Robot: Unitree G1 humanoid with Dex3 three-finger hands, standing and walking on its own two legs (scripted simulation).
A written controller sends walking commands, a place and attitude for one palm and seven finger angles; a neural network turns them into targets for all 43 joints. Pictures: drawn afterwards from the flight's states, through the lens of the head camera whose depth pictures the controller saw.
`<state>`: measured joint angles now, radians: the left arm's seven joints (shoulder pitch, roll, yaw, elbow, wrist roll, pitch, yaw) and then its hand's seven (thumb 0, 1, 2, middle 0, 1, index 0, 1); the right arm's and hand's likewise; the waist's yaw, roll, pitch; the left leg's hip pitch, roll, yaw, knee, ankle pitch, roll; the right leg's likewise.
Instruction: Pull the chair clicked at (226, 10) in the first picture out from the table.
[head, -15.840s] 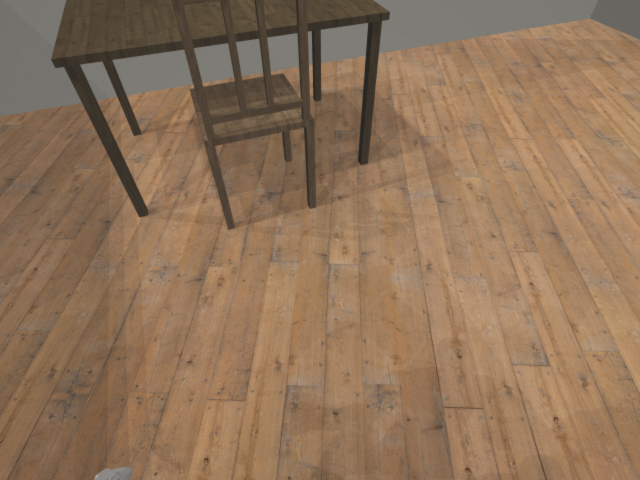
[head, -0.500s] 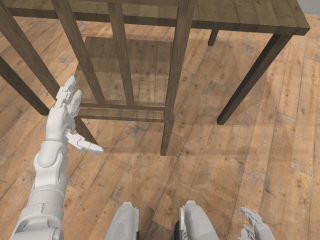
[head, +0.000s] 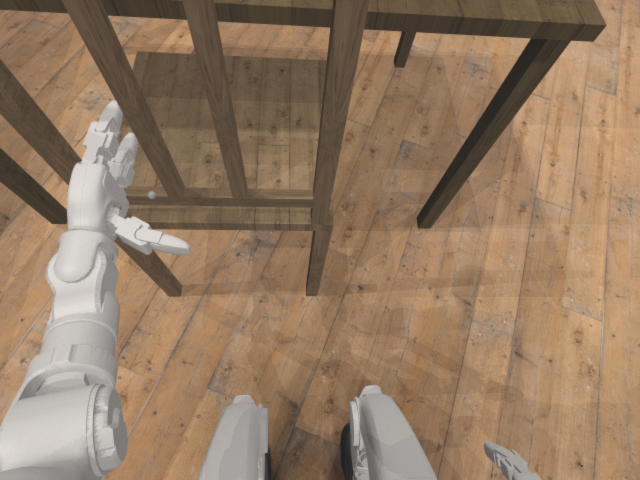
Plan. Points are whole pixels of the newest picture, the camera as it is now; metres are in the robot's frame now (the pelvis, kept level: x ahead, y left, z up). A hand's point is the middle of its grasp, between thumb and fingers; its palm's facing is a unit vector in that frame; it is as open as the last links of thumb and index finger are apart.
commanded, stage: push the fingers through the gap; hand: left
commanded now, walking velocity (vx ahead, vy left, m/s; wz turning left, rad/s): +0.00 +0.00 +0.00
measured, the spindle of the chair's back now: (138, 114) +0.53 +0.21 +0.07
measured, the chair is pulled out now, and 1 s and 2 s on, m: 0.00 0.00 0.00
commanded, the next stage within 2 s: hook a spindle and tug to test in 0.94 s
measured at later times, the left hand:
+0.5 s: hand (159, 165) +0.49 +0.19 +0.03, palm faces -0.02 -1.00 -0.02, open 17.0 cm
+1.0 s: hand (160, 162) +0.49 +0.19 +0.03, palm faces -0.01 -1.00 -0.03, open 17.0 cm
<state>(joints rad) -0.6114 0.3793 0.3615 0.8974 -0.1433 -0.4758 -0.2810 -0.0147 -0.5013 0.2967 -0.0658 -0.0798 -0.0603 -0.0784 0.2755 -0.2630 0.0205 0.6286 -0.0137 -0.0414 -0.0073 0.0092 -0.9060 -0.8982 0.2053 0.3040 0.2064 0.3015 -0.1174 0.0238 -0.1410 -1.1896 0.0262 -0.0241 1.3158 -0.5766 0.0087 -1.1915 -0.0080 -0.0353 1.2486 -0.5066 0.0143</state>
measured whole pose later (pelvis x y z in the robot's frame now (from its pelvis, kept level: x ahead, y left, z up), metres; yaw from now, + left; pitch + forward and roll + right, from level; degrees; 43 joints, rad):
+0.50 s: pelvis +0.00 +0.00 +0.00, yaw +0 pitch +27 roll -3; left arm -0.79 0.44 0.39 1.05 -0.11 -0.48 -0.28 -0.01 -0.50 0.30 -0.07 -0.08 -0.06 -0.08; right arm 0.28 -0.26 0.03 0.63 -0.03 0.01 0.01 0.01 -0.91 -0.90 0.21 0.30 0.21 0.30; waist -0.15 0.03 -0.14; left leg -1.24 0.03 -0.03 1.33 -0.58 0.01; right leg -1.23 0.00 -0.04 1.25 -0.50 0.02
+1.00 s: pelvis +0.00 +0.00 +0.00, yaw -1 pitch +27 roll -3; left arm -0.78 0.44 0.40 1.04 -0.10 -0.49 -0.26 -0.01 -0.50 0.30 -0.07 -0.08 -0.06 -0.08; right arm 0.30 -0.26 0.03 0.62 -0.03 0.05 0.02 0.01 -0.91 -0.90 0.21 0.30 0.21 0.30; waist -0.16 0.03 -0.14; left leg -1.23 0.04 -0.03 1.32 -0.57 0.01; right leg -1.22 0.00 -0.04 1.24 -0.49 0.01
